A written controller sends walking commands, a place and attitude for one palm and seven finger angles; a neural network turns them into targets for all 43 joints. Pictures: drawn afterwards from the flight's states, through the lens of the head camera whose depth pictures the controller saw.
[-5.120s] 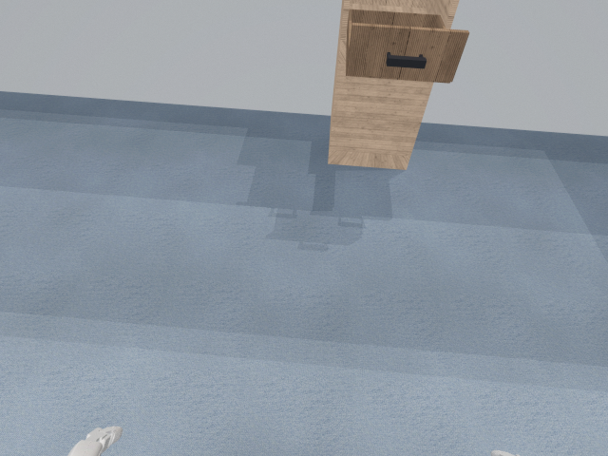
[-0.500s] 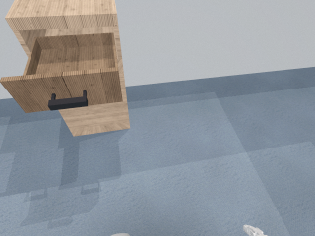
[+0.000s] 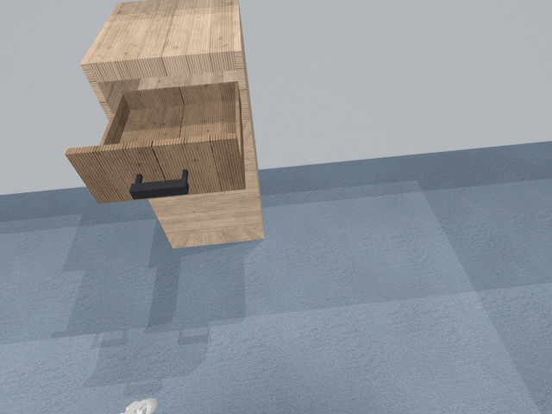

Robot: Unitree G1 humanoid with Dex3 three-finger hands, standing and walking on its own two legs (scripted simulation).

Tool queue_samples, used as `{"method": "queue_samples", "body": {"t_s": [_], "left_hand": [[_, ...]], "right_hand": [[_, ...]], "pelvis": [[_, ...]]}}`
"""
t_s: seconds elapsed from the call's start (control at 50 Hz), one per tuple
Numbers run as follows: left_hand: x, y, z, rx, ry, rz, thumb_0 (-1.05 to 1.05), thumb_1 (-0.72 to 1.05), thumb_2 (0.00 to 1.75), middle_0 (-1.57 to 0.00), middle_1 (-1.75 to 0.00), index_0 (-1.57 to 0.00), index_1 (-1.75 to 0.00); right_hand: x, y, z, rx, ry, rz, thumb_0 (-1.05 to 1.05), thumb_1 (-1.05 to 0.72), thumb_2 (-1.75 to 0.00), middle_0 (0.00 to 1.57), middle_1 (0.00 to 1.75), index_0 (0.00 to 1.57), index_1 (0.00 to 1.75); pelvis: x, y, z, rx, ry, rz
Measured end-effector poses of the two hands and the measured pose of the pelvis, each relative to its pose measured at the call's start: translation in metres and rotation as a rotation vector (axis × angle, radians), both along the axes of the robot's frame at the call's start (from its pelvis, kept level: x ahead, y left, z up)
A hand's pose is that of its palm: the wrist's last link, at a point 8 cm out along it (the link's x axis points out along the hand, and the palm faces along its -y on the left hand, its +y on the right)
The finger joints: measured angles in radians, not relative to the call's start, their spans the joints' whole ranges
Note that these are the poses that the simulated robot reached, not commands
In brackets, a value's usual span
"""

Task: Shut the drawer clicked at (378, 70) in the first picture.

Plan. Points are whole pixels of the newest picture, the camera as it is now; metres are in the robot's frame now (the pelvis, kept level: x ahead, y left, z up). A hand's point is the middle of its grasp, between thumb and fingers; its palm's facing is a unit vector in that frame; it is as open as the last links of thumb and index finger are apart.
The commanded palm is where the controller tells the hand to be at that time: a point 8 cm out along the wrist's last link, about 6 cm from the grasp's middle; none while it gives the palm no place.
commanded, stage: take the last steps up to it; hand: left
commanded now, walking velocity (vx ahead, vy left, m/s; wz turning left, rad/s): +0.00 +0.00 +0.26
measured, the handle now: (161, 182) +0.59 +0.28 -0.05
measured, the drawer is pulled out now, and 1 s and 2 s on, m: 0.29 0.29 0.29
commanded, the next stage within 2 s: come to a stop and stand still in 1.22 s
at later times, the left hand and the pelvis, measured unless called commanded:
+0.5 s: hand out of the picture -0.10 +0.22 -0.17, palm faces +0.21 -0.96 -0.17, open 7.3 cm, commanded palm none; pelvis +0.01 +0.06 +0.01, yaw +5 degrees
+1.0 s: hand (158, 348) +0.26 +0.24 -0.17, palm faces +0.00 -0.99 -0.16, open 7.4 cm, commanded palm none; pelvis +0.16 +0.07 +0.00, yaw +3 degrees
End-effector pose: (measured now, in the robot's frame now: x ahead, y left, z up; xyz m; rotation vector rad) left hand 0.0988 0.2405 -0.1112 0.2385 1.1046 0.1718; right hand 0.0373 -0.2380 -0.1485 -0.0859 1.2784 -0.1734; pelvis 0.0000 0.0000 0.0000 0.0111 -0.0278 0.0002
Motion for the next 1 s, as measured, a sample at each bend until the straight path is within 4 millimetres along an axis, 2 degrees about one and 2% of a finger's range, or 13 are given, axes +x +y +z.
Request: {"method": "queue_samples", "body": {"t_s": [0.08, 0.18, 0.28, 0.36, 0.44, 0.48, 0.52, 0.56, 0.6, 0.68, 0.76, 0.88, 1.0], "left_hand": [[-0.026, -0.011, 0.007, -0.006, 0.016, 0.045, 0.0, 0.91, 0.9, -0.2, -0.3, -0.2, -0.3], [-0.064, -0.016, 0.006, -0.028, 0.061, 0.11, 0.0, 0.91, 0.9, -0.2, -0.3, -0.2, -0.3], [-0.114, -0.009, -0.001, -0.053, 0.139, 0.187, 0.0, 0.91, 0.9, -0.2, -0.3, -0.2, -0.3], [-0.16, -0.001, -0.009, -0.088, 0.247, 0.243, 0.0, 0.91, 0.9, -0.2, -0.3, -0.2, -0.3], [-0.199, 0.015, -0.022, -0.134, 0.366, 0.292, 0.0, 0.91, 0.9, -0.2, -0.3, -0.2, -0.3], [-0.21, 0.025, -0.032, -0.155, 0.423, 0.301, 0.0, 0.91, 0.9, -0.2, -0.3, -0.2, -0.3], [-0.208, 0.035, -0.033, -0.164, 0.46, 0.285, 0.0, 0.91, 0.9, -0.2, -0.3, -0.2, -0.3], [-0.193, 0.046, -0.031, -0.167, 0.455, 0.264, 0.01, 0.91, 0.9, -0.2, -0.3, -0.2, -0.3], [-0.169, 0.057, -0.029, -0.168, 0.415, 0.247, 0.01, 0.91, 0.9, -0.2, -0.3, -0.2, -0.3], [-0.111, 0.074, -0.029, -0.158, 0.309, 0.219, 0.01, 0.91, 0.9, -0.2, -0.3, -0.2, -0.3], [-0.05, 0.083, -0.03, -0.146, 0.231, 0.186, 0.0, 0.91, 0.9, -0.2, -0.3, -0.2, -0.3], [0.047, 0.079, -0.03, -0.134, 0.156, 0.104, 0.0, 0.91, 0.9, -0.19, -0.3, -0.2, -0.3], [0.157, 0.055, -0.029, -0.122, 0.07, 0.0, 0.0, 0.91, 0.9, -0.19, -0.3, -0.2, -0.3]], "right_hand": [[-0.012, -0.01, 0.001, 0.007, 0.055, 0.024, 0.0, -0.91, -0.9, 0.2, 0.3, 0.2, 0.3], [-0.02, -0.017, 0.008, -0.006, 0.092, 0.064, 0.0, -0.91, -0.9, 0.2, 0.3, 0.19, 0.3], [-0.012, -0.012, 0.018, -0.029, 0.107, 0.12, 0.0, -0.91, -0.9, 0.2, 0.3, 0.19, 0.3], [0.014, 0.006, 0.026, -0.048, 0.066, 0.166, 0.01, -0.91, -0.9, 0.2, 0.3, 0.19, 0.3], [0.047, 0.038, 0.033, -0.069, -0.018, 0.204, 0.01, -0.91, -0.9, 0.2, 0.3, 0.19, 0.3], [0.057, 0.055, 0.032, -0.083, -0.065, 0.204, 0.0, -0.91, -0.9, 0.2, 0.3, 0.19, 0.3], [0.058, 0.07, 0.035, -0.08, -0.088, 0.188, 0.0, -0.91, -0.9, 0.2, 0.3, 0.19, 0.3], [0.053, 0.079, 0.039, -0.09, -0.083, 0.155, 0.0, -0.92, -0.9, 0.2, 0.3, 0.2, 0.3], [0.044, 0.085, 0.041, -0.097, -0.049, 0.137, 0.0, -0.94, -0.9, 0.2, 0.3, 0.2, 0.3], [0.018, 0.098, 0.039, -0.084, 0.055, 0.104, 0.0, -0.93, -0.9, 0.2, 0.3, 0.2, 0.3], [-0.006, 0.113, 0.033, -0.052, 0.161, 0.052, 0.0, -0.92, -0.9, 0.2, 0.3, 0.2, 0.3], [-0.027, 0.133, 0.027, 0.005, 0.301, -0.025, 0.0, -0.91, -0.9, 0.2, 0.3, 0.2, 0.3], [-0.021, 0.134, 0.022, 0.056, 0.43, -0.087, 0.0, -0.91, -0.9, 0.2, 0.3, 0.2, 0.3]], "pelvis": [[-0.006, -0.007, 0.007, 0.011, -0.005, 0.04], [-0.009, -0.01, 0.013, 0.01, -0.003, 0.075], [-0.008, -0.002, 0.016, 0.005, 0.004, 0.099], [-0.005, 0.014, 0.017, -0.001, 0.01, 0.105], [0.002, 0.038, 0.012, -0.023, 0.013, 0.105], [0.006, 0.052, 0.005, -0.036, 0.009, 0.101], [0.012, 0.062, 0.007, -0.039, 0.0, 0.087], [0.02, 0.071, 0.011, -0.046, -0.005, 0.087], [0.028, 0.078, 0.015, -0.046, -0.008, 0.091], [0.046, 0.087, 0.018, -0.036, -0.011, 0.087], [0.069, 0.091, 0.015, -0.023, -0.01, 0.076], [0.109, 0.088, 0.009, -0.013, 0.0, 0.064], [0.161, 0.073, -0.002, -0.021, 0.01, 0.051]]}}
